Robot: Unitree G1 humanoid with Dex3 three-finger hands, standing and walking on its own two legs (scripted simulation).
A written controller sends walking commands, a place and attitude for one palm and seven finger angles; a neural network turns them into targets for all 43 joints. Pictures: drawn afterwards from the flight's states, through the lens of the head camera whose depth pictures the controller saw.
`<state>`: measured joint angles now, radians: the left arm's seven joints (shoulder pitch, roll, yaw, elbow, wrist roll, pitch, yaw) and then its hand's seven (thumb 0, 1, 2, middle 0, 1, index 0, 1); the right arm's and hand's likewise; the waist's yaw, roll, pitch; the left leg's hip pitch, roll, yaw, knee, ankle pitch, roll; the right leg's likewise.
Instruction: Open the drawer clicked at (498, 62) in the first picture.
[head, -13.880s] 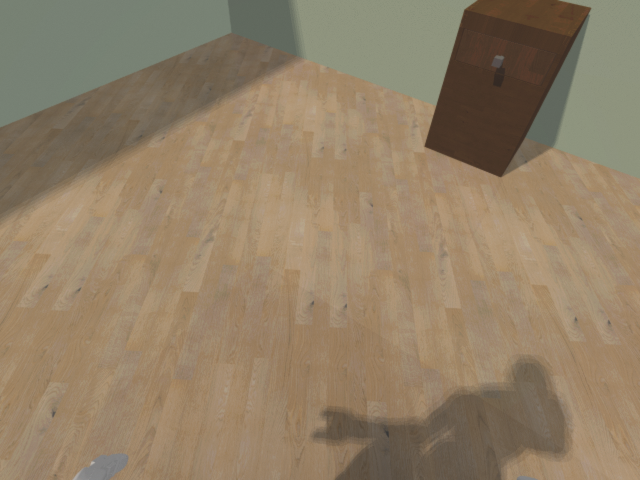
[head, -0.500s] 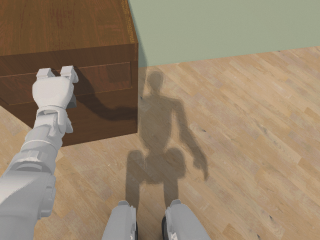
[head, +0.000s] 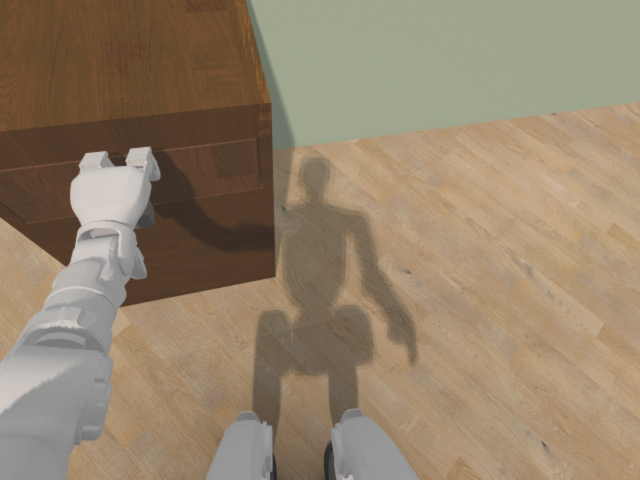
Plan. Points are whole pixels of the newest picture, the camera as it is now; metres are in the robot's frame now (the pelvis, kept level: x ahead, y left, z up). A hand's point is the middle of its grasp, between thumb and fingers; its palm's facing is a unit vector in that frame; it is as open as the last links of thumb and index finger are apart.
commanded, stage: move the hooked fingers above the handle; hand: left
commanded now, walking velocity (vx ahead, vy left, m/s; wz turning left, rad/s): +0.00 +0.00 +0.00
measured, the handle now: (138, 202) +0.53 +0.25 -0.11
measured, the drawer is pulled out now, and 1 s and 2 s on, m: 0.00 0.00 0.00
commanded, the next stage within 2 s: lower the fingers behind the handle in 0.08 s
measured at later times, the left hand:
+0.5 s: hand (134, 220) +0.47 +0.24 -0.07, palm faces -0.10 -0.07 -0.99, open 13.8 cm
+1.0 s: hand (130, 226) +0.48 +0.26 -0.10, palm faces -0.09 -0.04 -1.00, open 13.9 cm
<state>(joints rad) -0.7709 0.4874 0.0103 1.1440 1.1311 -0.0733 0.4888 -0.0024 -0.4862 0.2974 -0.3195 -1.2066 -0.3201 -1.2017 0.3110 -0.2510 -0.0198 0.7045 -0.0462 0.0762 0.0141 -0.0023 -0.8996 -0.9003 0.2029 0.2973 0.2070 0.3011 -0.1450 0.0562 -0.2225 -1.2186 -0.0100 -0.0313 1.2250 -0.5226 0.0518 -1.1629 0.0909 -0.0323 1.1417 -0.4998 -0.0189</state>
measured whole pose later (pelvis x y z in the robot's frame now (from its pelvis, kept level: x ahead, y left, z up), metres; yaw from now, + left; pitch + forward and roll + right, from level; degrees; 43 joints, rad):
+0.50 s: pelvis +0.00 +0.00 -0.01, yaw +0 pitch +31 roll -5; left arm -0.77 0.52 0.04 1.14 1.14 -0.11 0.46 0.00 -0.49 0.30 -0.32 -1.20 -0.32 -1.20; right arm 0.30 -0.25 -0.01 0.71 -0.05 0.06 0.01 0.00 -0.90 -0.90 0.20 0.30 0.21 0.30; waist -0.15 0.05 -0.23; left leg -1.28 0.00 -0.03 1.28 -0.54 0.05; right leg -1.23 0.10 -0.04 1.20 -0.52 -0.03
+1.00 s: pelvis -0.01 +0.00 -0.04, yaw -1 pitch +33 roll -5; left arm -0.83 0.55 0.06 1.19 1.14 -0.04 0.50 0.00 -0.49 0.30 -0.32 -1.20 -0.31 -1.20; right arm 0.28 -0.25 0.00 0.70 -0.06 0.05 0.03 0.00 -0.90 -0.90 0.20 0.30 0.21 0.30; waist -0.16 0.06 -0.23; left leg -1.41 0.00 -0.03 1.40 -0.58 0.05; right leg -1.36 0.10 -0.05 1.32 -0.55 -0.02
